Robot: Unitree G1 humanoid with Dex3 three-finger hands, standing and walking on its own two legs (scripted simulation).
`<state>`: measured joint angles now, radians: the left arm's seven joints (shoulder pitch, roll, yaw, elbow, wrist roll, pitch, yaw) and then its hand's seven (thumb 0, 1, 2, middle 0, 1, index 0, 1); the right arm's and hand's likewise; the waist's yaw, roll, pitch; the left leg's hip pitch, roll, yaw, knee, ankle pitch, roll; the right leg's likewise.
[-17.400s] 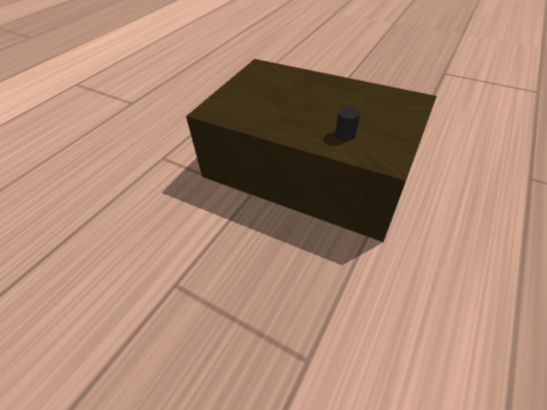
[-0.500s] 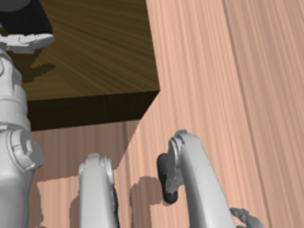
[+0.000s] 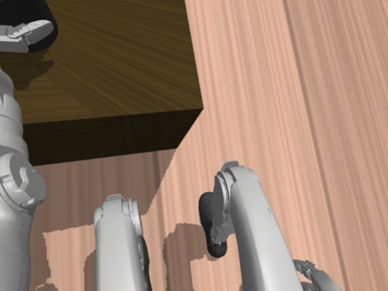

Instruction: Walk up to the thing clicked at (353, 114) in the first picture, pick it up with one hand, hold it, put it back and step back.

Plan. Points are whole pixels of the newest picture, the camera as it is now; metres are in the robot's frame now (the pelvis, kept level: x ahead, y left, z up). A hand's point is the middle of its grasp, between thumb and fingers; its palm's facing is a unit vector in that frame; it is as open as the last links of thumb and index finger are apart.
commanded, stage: close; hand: left
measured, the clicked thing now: (12, 4) +0.61 +0.20 +0.02
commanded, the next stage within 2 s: settle in 0.10 s
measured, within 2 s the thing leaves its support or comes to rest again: leaves its support in 0.62 s
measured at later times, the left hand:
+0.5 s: hand (3, 12) +0.60 +0.21 +0.02, palm faces +0.24 -0.97 -0.03, open 11.7 cm
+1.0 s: hand out of the picture +0.59 +0.20 +0.09, palm faces +0.22 -0.97 -0.04, open 11.8 cm
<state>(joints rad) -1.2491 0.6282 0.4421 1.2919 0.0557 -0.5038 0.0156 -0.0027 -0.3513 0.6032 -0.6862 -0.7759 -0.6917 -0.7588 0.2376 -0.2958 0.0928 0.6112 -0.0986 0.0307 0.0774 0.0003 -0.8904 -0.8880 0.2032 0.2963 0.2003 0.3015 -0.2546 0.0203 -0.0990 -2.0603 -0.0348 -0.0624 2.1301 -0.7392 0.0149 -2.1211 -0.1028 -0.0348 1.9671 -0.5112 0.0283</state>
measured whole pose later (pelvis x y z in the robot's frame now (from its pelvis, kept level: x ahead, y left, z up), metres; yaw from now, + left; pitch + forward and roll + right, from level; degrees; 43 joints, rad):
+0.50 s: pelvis +0.00 +0.00 +0.01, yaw +0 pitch +38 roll -5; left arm -1.16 0.57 0.46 1.15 0.05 -0.41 0.02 0.00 -0.52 0.80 -0.70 -0.90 -0.71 -0.89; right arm 0.27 -0.29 0.07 0.60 -0.07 0.06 0.08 0.00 -0.90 -0.89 0.20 0.30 0.20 0.30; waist -0.23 0.03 -0.10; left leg -2.03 -0.03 -0.06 2.11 -0.74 0.01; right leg -2.10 -0.10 -0.03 1.95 -0.52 0.03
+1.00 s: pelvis +0.02 +0.00 +0.08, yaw +0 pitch +37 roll -5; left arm -1.05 0.51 0.40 1.14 0.01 -0.44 0.04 -0.01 -0.60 0.90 -0.68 -0.99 -0.69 -0.98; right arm 0.26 -0.28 0.06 0.65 -0.06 0.01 0.03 0.00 -0.90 -0.90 0.20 0.30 0.20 0.30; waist -0.22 0.02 -0.14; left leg -1.79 -0.01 -0.05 1.87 -0.72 0.01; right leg -1.86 -0.08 -0.04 1.72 -0.51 0.03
